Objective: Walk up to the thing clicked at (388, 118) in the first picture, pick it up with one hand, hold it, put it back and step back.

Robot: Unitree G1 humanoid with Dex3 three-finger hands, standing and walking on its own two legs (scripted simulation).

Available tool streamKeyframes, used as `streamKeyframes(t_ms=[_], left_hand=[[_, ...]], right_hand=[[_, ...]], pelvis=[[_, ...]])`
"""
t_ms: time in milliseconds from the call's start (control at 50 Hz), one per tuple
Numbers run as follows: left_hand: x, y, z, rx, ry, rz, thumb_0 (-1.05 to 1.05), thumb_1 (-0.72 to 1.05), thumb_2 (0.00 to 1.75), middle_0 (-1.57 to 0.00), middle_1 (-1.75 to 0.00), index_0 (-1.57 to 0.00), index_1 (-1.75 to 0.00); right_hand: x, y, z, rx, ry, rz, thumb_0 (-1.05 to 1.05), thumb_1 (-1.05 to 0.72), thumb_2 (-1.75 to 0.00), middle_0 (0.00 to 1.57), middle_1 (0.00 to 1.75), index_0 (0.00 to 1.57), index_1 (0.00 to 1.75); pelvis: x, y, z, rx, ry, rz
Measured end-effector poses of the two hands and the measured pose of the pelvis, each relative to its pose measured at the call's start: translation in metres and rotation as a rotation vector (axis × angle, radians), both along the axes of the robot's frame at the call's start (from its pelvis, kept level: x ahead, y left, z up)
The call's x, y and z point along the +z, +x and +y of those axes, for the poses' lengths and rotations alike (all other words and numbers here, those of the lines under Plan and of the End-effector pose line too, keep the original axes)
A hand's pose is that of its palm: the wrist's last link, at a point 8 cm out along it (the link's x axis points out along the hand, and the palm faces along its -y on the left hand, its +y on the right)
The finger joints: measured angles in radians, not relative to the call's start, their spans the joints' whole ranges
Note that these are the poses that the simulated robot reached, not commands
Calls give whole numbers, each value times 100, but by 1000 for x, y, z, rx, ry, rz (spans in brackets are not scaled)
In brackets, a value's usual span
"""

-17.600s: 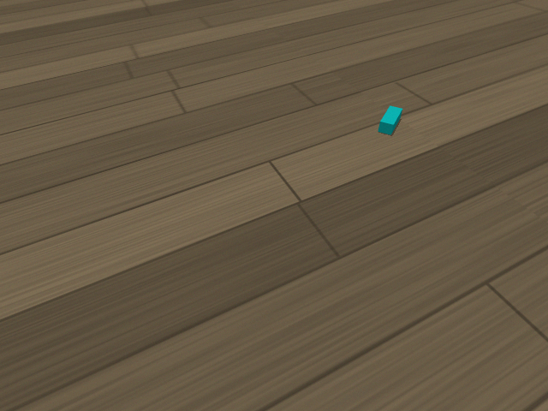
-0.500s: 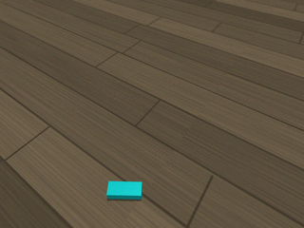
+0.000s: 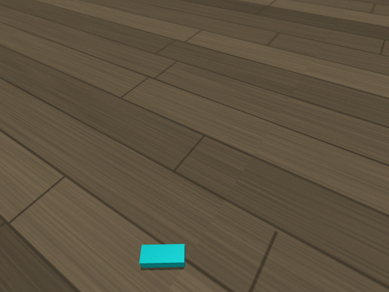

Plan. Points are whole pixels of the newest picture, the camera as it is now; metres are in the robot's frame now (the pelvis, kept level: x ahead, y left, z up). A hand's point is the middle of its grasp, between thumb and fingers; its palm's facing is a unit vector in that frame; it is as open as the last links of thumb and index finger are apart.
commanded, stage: walk up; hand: left
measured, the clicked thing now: (163, 255) +0.44 +0.19 -0.73
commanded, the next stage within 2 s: stand in 0.76 s
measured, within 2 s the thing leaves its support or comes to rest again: neither
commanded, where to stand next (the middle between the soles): +0.04 +0.03 m, yaw +1 degrees
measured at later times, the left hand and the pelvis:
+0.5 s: hand out of the picture +0.09 +0.25 -0.14, palm faces -0.05 -0.93 -0.37, open 7.4 cm; pelvis +0.00 +0.00 +0.01, yaw -1 degrees
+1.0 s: hand out of the picture +0.10 +0.25 -0.15, palm faces -0.03 -0.94 -0.35, open 7.4 cm; pelvis +0.01 -0.01 +0.01, yaw +0 degrees
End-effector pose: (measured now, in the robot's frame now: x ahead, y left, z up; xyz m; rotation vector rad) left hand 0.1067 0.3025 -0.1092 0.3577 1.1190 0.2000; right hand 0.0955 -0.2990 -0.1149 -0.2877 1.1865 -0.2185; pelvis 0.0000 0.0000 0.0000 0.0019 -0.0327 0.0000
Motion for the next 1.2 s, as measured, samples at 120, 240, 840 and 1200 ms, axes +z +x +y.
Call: streamKeyframes(t_ms=[120, 240, 840, 1200], left_hand=[[2, 4, -4, -19, -8, 8, 0, 90, 90, -20, -30, -20, -30], [2, -6, -6, -20, -8, 53, 0, 90, 90, -20, -30, -20, -30], [4, -8, -8, 10, -14, 80, 0, 90, 90, -20, -30, -20, -30], [-1, -26, -15, 31, -41, 101, 0, 90, 90, -20, -30, -20, -30]], right_hand=[[6, -5, -6, -21, -9, 1, 0, -91, -89, 21, 30, 21, 30], [6, -15, -11, -33, -9, 28, 0, -91, -90, 21, 30, 21, 30], [5, -8, -5, -25, 6, 31, 0, -91, -90, 21, 30, 21, 30], [12, -5, -9, -1, -14, 16, 0, -91, -90, 21, 30, 21, 30]], pelvis=[[4, -1, 0, -7, 3, -2], [7, -1, -2, -11, 3, 1], [11, 9, -3, -8, 3, 5], [12, 5, -8, -2, -4, -1]])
